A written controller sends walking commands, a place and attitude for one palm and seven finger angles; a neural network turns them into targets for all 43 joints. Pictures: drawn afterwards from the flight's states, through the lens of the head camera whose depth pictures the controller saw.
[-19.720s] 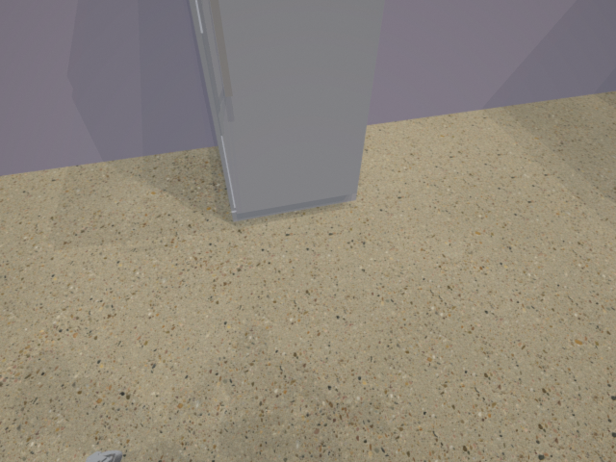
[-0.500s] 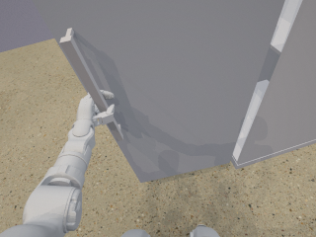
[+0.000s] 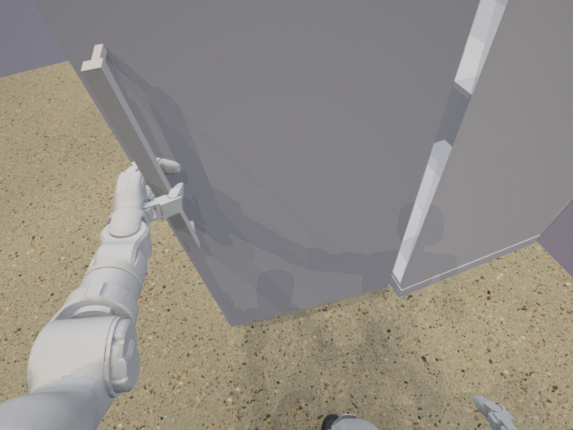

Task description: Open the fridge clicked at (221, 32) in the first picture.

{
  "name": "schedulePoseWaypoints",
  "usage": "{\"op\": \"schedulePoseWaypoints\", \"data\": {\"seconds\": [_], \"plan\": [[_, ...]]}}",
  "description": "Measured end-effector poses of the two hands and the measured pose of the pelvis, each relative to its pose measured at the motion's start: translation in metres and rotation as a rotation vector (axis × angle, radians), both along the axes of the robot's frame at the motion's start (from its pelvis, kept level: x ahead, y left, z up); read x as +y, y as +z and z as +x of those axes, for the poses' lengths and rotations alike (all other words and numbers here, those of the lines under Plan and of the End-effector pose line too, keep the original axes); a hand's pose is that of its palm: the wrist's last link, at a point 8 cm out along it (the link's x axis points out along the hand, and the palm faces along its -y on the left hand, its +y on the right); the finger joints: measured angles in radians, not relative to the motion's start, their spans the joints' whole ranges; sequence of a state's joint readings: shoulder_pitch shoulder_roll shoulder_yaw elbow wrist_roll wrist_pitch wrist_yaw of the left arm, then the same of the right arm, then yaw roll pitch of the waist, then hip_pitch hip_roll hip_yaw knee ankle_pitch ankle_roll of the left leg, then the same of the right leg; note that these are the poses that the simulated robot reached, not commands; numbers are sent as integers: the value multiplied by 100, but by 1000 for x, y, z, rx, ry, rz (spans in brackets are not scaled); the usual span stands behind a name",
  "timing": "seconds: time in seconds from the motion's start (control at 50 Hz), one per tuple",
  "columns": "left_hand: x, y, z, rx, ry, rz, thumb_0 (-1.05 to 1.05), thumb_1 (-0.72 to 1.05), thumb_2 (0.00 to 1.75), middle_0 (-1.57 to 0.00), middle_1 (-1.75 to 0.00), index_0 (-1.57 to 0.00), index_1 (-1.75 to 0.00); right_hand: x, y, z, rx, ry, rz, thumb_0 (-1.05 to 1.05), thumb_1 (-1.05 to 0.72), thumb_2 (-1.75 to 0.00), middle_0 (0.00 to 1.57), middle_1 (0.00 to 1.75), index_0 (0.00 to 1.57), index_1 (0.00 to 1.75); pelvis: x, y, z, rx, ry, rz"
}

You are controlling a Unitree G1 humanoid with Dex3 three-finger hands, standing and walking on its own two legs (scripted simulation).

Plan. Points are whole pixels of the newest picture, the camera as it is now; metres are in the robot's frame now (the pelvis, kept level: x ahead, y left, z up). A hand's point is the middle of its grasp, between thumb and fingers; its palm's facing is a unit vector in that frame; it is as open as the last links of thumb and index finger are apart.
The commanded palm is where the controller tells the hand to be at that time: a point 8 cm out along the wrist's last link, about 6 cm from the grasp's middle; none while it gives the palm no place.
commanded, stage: loosen the grip on the handle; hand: left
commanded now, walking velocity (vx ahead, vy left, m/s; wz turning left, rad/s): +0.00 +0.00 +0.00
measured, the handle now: (157, 171) +0.49 +0.19 +0.10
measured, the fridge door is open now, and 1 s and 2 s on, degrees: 83 76 76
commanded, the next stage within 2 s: slip the hand off the handle in 0.48 s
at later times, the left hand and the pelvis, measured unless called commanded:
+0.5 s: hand (169, 205) +0.47 +0.19 +0.03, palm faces +0.16 -0.95 -0.25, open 13.8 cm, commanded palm +0.41 +0.23 +0.05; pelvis +0.03 +0.07 -0.01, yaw -2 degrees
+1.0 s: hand (146, 215) +0.47 +0.24 +0.00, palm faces +0.21 -0.94 -0.27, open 14.5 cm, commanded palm +0.43 +0.29 +0.03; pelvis +0.08 +0.06 -0.01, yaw -1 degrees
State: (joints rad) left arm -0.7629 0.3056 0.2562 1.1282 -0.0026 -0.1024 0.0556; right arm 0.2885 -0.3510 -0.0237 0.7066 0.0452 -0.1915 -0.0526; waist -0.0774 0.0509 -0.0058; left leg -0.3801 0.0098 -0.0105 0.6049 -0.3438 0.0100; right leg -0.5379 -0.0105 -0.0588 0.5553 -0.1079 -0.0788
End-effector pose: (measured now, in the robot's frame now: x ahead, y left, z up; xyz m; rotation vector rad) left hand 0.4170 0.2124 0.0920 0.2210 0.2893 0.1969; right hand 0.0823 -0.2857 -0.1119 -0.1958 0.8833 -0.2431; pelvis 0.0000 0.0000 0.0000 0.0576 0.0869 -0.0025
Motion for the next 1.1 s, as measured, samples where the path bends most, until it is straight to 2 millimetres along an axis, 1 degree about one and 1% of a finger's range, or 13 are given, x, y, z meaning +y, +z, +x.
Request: {"op": "schedulePoseWaypoints", "data": {"seconds": [0.04,0.1,0.22,0.3,0.38,0.48,0.58,0.66,0.7,0.8,0.86,0.98,1.1], "plan": [[3,-5,2,-29,-4,-7,0,54,75,-41,-135,-46,-140,10,-1,7,-26,-3,9,1,-91,-90,20,29,20,30,3,-8,-5,2,0,-11],[2,-7,0,-46,-5,-1,0,41,67,-38,-134,-45,-140,30,5,16,-53,16,30,1,-91,-90,20,29,20,30,10,-9,-9,8,-15,-4],[9,-22,0,61,30,16,0,-6,44,-38,-133,-44,-138,69,13,23,-85,56,52,1,-91,-90,20,29,20,30,31,-6,-8,24,-19,-19],[12,-28,5,27,12,10,0,-30,33,-38,-132,-43,-135,87,14,19,-65,73,42,1,-91,-90,20,30,20,30,45,-9,-3,30,-16,-30],[18,-33,15,5,-2,11,0,-43,26,-36,-128,-43,-131,99,10,11,-20,69,31,1,-91,-90,20,30,20,30,58,-12,6,38,-17,-34],[27,-44,26,25,7,8,-1,-50,22,-31,-122,-37,-124,109,7,4,39,38,31,1,-91,-90,20,30,20,30,72,-12,23,56,-29,-41],[26,-50,26,3,-9,-25,-1,-53,21,-28,-118,-31,-119,115,4,9,96,29,42,1,-91,-90,20,30,20,30,81,-10,44,66,-34,-54],[34,-73,34,89,18,-2,-1,-54,21,-27,-117,-28,-117,115,0,21,147,38,29,1,-91,-90,20,30,20,30,80,-12,52,86,-22,-61],[40,-77,39,90,23,13,-1,-54,21,-26,-116,-30,-118,114,0,28,149,29,24,1,-91,-90,20,30,20,30,79,-13,56,100,-22,-63],[52,-68,44,6,38,9,-1,-54,21,-26,-116,-32,-119,110,-3,44,137,18,36,1,-91,-90,20,29,20,30,76,-14,67,120,-28,-66],[59,-64,42,10,35,23,-1,-54,21,-26,-115,-30,-118,108,-4,54,141,24,49,1,-91,-90,20,29,20,30,71,-13,73,120,-24,-69],[74,-66,29,54,61,20,-1,-54,21,-26,-115,-27,-116,97,0,75,121,41,39,1,-91,-90,20,29,20,30,62,-11,76,111,-12,-72],[88,-65,15,38,67,18,-1,-54,21,-26,-115,-26,-115,84,7,92,75,64,6,1,-91,-90,20,29,20,30,53,-11,72,98,-3,-68]]}}
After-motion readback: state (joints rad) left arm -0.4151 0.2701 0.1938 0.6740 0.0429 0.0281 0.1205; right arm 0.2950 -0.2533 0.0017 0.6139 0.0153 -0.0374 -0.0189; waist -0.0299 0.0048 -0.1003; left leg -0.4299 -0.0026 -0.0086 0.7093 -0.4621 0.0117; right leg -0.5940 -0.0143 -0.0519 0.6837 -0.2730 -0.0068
